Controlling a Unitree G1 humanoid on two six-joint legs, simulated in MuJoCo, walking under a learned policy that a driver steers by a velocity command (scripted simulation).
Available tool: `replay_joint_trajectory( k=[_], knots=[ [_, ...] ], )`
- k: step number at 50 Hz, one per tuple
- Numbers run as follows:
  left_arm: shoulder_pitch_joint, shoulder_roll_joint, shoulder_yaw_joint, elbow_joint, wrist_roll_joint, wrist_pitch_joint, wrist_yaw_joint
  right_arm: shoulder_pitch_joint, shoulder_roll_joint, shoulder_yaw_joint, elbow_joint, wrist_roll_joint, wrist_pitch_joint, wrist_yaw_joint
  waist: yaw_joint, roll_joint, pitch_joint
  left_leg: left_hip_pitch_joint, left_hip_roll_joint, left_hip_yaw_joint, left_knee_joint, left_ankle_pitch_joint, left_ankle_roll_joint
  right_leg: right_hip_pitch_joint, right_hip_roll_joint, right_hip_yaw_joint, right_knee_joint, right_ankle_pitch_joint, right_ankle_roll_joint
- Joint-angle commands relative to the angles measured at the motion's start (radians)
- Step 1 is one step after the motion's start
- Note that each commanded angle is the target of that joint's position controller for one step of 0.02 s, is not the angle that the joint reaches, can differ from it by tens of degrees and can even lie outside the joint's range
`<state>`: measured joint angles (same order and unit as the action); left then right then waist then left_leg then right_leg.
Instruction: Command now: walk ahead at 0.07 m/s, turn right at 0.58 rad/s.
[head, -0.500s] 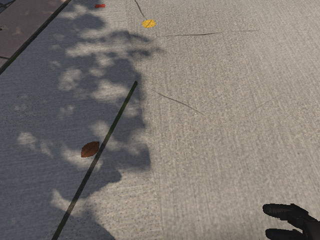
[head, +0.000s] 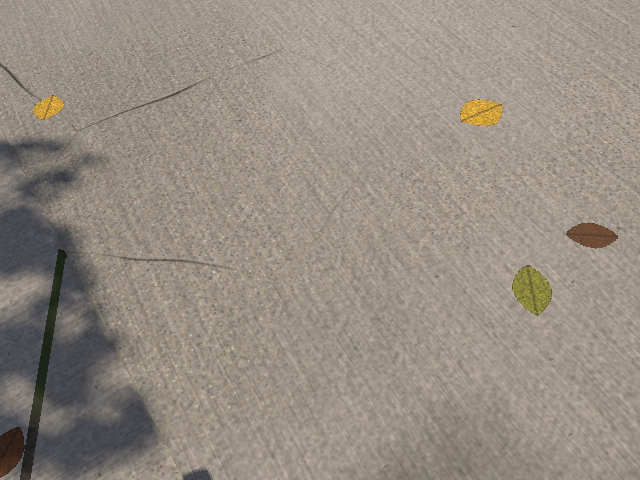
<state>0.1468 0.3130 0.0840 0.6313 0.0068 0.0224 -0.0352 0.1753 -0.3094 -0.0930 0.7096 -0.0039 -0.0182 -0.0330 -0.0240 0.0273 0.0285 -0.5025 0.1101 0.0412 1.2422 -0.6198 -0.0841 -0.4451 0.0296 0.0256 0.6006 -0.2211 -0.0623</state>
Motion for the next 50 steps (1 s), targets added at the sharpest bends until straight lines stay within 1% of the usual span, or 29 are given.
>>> replay_joint_trajectory(
  k=[1, 2, 3, 5, 7, 9, 12, 17, 20, 21, 22, 23, 24, 25, 26, 28, 30, 33, 38, 39, 40, 41, 42, 43, 44, 45, 46, 47, 50],
  knots=[
    [0.088, 0.194, 0.046, -0.059, -0.009, -0.022, 0.013, -0.030, -0.092, -0.011, -0.095, 0.002, -0.002, -0.032, 0.062, -0.109, -0.225, -0.392, -0.050, -0.100, 0.282, 0.068, 0.018, 0.455, -0.321, 0.439, -0.179, 0.529, -0.229],
    [0.058, 0.160, 0.028, -0.070, -0.013, -0.015, 0.025, -0.038, -0.086, -0.009, -0.091, -0.005, 0.010, -0.044, 0.046, -0.112, -0.202, -0.345, -0.039, -0.122, 0.233, 0.122, 0.022, 0.372, -0.305, 0.423, -0.183, 0.485, -0.205],
    [0.027, 0.154, 0.023, -0.078, -0.010, -0.008, 0.035, -0.035, -0.090, -0.011, -0.099, -0.009, 0.019, -0.046, 0.023, -0.128, -0.187, -0.302, -0.045, -0.130, 0.185, 0.159, 0.023, 0.315, -0.281, 0.410, -0.199, 0.451, -0.191],
    [0.014, 0.153, 0.020, -0.083, 0.004, -0.003, 0.052, -0.031, -0.065, -0.002, -0.098, -0.015, 0.018, -0.044, 0.012, -0.133, -0.202, -0.261, -0.074, -0.121, 0.147, 0.193, 0.027, 0.289, -0.248, 0.389, -0.206, 0.494, -0.179],
    [0.032, 0.151, 0.020, -0.078, -0.001, -0.002, 0.063, -0.042, -0.037, 0.011, -0.101, -0.016, 0.015, -0.043, 0.019, -0.118, -0.223, -0.271, -0.094, -0.124, 0.102, 0.193, 0.022, 0.325, -0.243, 0.388, -0.193, 0.597, -0.179],
    [0.039, 0.140, 0.017, -0.075, -0.012, -0.002, 0.072, -0.035, -0.031, 0.015, -0.104, -0.017, 0.010, -0.033, 0.017, -0.100, -0.253, -0.262, -0.093, -0.130, 0.047, 0.229, 0.019, 0.337, -0.218, 0.401, -0.213, 0.380, -0.176],
    [0.047, 0.122, 0.014, -0.083, -0.022, 0.003, 0.075, -0.090, -0.015, 0.021, -0.127, -0.008, 0.001, -0.020, 0.040, -0.147, -0.172, -0.246, -0.098, -0.116, -0.143, 0.266, 0.027, 0.279, -0.170, 0.450, -0.296, -0.132, -0.159],
    [0.075, 0.124, 0.021, -0.094, -0.013, -0.007, 0.066, -0.111, -0.037, 0.008, -0.135, 0.008, -0.049, 0.016, 0.057, -0.208, -0.112, -0.035, -0.136, -0.100, -0.444, 0.243, 0.054, 0.200, -0.156, 0.501, -0.308, -0.274, -0.166],
    [0.050, 0.092, 0.010, -0.108, -0.023, -0.008, 0.054, 0.002, -0.051, -0.014, -0.097, 0.017, -0.069, 0.031, -0.019, -0.193, -0.079, 0.278, -0.147, -0.067, -0.702, 0.320, 0.103, 0.033, -0.092, 0.496, -0.270, -0.380, -0.120],
    [0.043, 0.059, 0.002, -0.140, -0.046, -0.008, 0.057, 0.069, -0.121, -0.039, -0.072, -0.006, -0.072, 0.030, -0.028, 0.027, -0.095, 0.461, -0.016, -0.251, -0.733, 0.192, 0.179, -0.175, 0.003, 0.363, -0.143, -0.417, -0.047],
    [-0.017, 0.029, -0.010, -0.165, -0.055, -0.021, 0.058, 0.177, -0.165, -0.059, -0.042, -0.012, -0.073, 0.033, -0.088, 0.207, -0.109, 0.576, 0.166, -0.536, -0.891, -0.007, 0.282, -0.349, 0.067, 0.220, 0.117, -0.366, 0.001],
    [-0.099, 0.064, 0.000, -0.185, -0.046, -0.035, 0.051, 0.186, -0.169, -0.064, -0.043, -0.016, -0.084, 0.033, -0.109, 0.206, -0.039, 0.553, 0.285, -0.718, -0.955, -0.027, 0.347, -0.469, 0.029, 0.201, 0.310, -0.315, 0.026],
    [-0.089, 0.096, 0.014, -0.169, -0.034, -0.035, 0.047, 0.140, -0.134, -0.054, -0.057, -0.007, -0.087, 0.027, -0.073, 0.100, -0.012, 0.494, 0.276, -0.669, -0.948, 0.011, 0.345, -0.455, -0.008, 0.198, 0.400, -0.256, 0.036],
    [-0.050, 0.104, 0.020, -0.154, -0.027, -0.030, 0.043, 0.100, -0.109, -0.046, -0.056, 0.014, -0.082, 0.020, -0.038, 0.085, 0.010, 0.478, 0.254, -0.571, -0.955, 0.077, 0.315, -0.450, -0.034, 0.173, 0.431, -0.196, 0.044],
    [-0.023, 0.093, 0.018, -0.138, -0.025, -0.028, 0.037, 0.083, -0.089, -0.038, -0.053, 0.022, -0.076, 0.014, -0.025, 0.087, 0.019, 0.463, 0.227, -0.485, -0.973, 0.138, 0.284, -0.427, -0.059, 0.151, 0.441, -0.148, 0.049],
    [-0.029, 0.066, 0.013, -0.128, -0.031, -0.027, 0.021, 0.077, -0.078, -0.028, -0.039, 0.011, -0.072, 0.013, -0.019, 0.097, 0.035, 0.403, 0.169, -0.317, -1.014, 0.271, 0.239, -0.351, -0.067, 0.088, 0.426, -0.058, 0.056],
    [-0.069, 0.038, 0.005, -0.131, -0.031, -0.025, 0.010, 0.089, -0.097, -0.033, -0.021, 0.007, -0.074, 0.016, -0.028, 0.089, 0.035, 0.391, 0.144, -0.193, -1.027, 0.348, 0.221, -0.300, -0.066, 0.041, 0.344, 0.015, 0.063],
    [-0.112, 0.013, -0.005, -0.133, -0.028, -0.025, -0.007, 0.090, -0.139, -0.044, -0.003, 0.021, -0.077, 0.023, -0.033, 0.097, 0.020, 0.374, 0.125, -0.058, -1.019, 0.403, 0.191, -0.168, -0.068, -0.001, 0.157, 0.112, 0.062],
    [-0.121, 0.057, 0.013, -0.135, -0.026, -0.009, -0.019, 0.083, -0.194, -0.063, 0.014, 0.058, -0.078, 0.036, -0.009, 0.092, 0.040, 0.411, 0.169, 0.034, -0.973, 0.512, 0.165, -0.023, -0.079, -0.035, -0.002, 0.086, 0.008],
    [-0.072, 0.074, 0.025, -0.124, -0.022, -0.006, -0.018, 0.076, -0.202, -0.066, 0.017, 0.064, -0.077, 0.039, 0.024, 0.073, 0.015, 0.422, 0.161, 0.066, -0.884, 0.656, 0.158, 0.053, -0.063, -0.053, -0.041, 0.071, -0.019],
    [0.047, 0.096, 0.043, -0.090, -0.019, -0.005, -0.014, 0.063, -0.196, -0.064, 0.018, 0.066, -0.078, 0.041, 0.087, 0.045, -0.048, 0.376, 0.142, 0.091, -0.728, 0.769, 0.150, 0.229, -0.041, -0.072, -0.094, 0.145, -0.049],
    [0.205, 0.145, 0.071, -0.035, -0.022, 0.001, -0.004, 0.076, -0.141, -0.046, 0.018, 0.053, -0.089, 0.042, 0.147, -0.030, -0.118, 0.240, 0.085, 0.115, -0.467, 0.759, 0.140, 0.465, -0.017, -0.064, -0.104, 0.190, -0.076],
    [0.288, 0.206, 0.079, -0.013, -0.023, -0.006, 0.009, 0.071, -0.023, -0.010, -0.016, -0.004, -0.102, 0.046, 0.137, -0.281, -0.121, -0.090, -0.032, 0.108, -0.014, 0.098, 0.118, 0.681, -0.170, 0.161, -0.086, 0.360, -0.130],
    [0.265, 0.288, 0.066, -0.069, -0.018, -0.036, 0.003, 0.196, -0.010, 0.016, -0.058, -0.018, -0.122, 0.049, 0.047, -0.357, -0.260, -0.292, -0.089, -0.054, 0.173, -0.021, 0.101, 0.812, -0.332, 0.564, -0.106, 0.377, -0.288],
    [0.274, 0.220, 0.065, -0.059, -0.019, -0.056, -0.007, 0.104, -0.124, -0.009, -0.077, 0.024, -0.134, 0.044, 0.121, -0.227, -0.276, -0.360, -0.074, -0.117, 0.142, 0.106, 0.087, 0.773, -0.350, 0.623, -0.267, 0.118, -0.332],
    [0.219, 0.179, 0.051, -0.049, -0.023, -0.073, -0.006, 0.044, -0.146, -0.013, -0.087, 0.032, -0.136, 0.035, 0.098, -0.146, -0.183, -0.352, -0.026, -0.135, 0.027, 0.220, 0.092, 0.667, -0.313, 0.552, -0.302, 0.038, -0.289],
    [0.153, 0.138, 0.036, -0.050, -0.027, -0.079, -0.003, 0.019, -0.144, -0.011, -0.080, 0.014, -0.128, 0.024, 0.074, -0.095, -0.130, -0.318, 0.000, -0.130, -0.023, 0.275, 0.075, 0.580, -0.282, 0.510, -0.308, 0.075, -0.257],
    [0.117, 0.125, 0.026, -0.055, -0.022, -0.080, 0.002, 0.019, -0.146, -0.012, -0.080, -0.004, -0.121, 0.021, 0.051, -0.099, -0.092, -0.288, 0.008, -0.131, -0.074, 0.305, 0.056, 0.503, -0.260, 0.470, -0.323, 0.167, -0.253],
    [0.101, 0.118, 0.020, -0.033, -0.015, -0.087, 0.024, 0.009, -0.124, -0.007, -0.077, -0.015, -0.099, 0.033, 0.019, -0.090, -0.060, -0.221, 0.006, -0.119, -0.209, 0.361, 0.030, 0.387, -0.230, 0.377, -0.342, 0.383, -0.237]
  ],
)
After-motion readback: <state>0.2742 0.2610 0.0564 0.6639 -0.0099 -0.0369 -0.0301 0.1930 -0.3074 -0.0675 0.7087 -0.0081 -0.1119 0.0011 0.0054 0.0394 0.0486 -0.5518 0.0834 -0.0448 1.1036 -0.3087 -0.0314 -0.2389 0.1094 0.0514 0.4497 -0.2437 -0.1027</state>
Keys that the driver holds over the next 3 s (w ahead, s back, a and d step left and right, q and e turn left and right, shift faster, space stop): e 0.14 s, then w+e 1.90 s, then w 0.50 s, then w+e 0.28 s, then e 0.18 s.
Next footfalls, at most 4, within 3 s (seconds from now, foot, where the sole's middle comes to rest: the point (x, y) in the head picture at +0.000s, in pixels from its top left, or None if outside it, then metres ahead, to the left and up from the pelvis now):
0.38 left None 0.15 0.15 -0.73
0.84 right None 0.25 -0.23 -0.77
1.28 left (508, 381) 0.63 -0.34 -0.77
1.80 right None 0.56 -0.71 -0.77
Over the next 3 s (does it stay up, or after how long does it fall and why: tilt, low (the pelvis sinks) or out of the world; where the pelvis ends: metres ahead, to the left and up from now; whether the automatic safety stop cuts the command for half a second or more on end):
stays up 0.74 -1.17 0.01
